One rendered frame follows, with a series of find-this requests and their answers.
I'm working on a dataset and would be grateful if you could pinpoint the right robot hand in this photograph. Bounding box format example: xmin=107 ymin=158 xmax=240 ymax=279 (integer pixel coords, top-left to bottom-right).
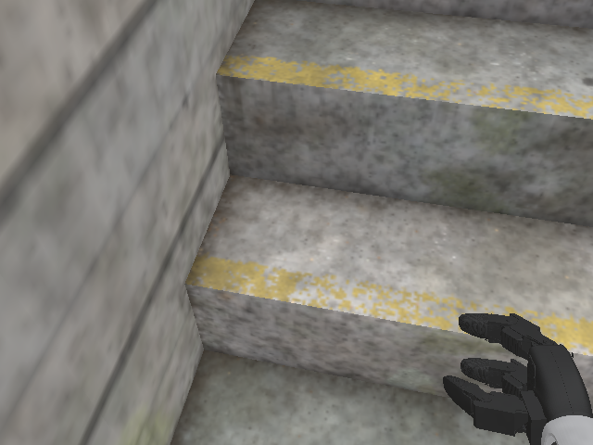
xmin=443 ymin=313 xmax=593 ymax=445

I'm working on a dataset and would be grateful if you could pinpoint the right robot forearm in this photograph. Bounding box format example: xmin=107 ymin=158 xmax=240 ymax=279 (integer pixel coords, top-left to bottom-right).
xmin=541 ymin=415 xmax=593 ymax=445

